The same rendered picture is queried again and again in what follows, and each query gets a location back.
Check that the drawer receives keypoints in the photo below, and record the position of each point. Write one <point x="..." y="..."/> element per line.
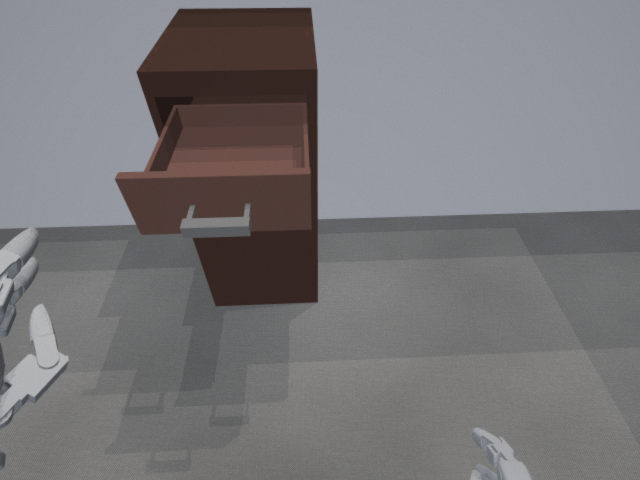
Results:
<point x="220" y="157"/>

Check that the handle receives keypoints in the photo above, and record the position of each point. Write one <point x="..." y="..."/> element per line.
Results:
<point x="216" y="227"/>

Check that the left robot hand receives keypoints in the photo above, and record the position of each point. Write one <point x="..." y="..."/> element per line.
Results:
<point x="34" y="374"/>

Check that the right robot hand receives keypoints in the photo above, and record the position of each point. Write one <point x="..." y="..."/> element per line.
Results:
<point x="501" y="456"/>

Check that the cabinet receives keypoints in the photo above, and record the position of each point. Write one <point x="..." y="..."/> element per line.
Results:
<point x="244" y="56"/>

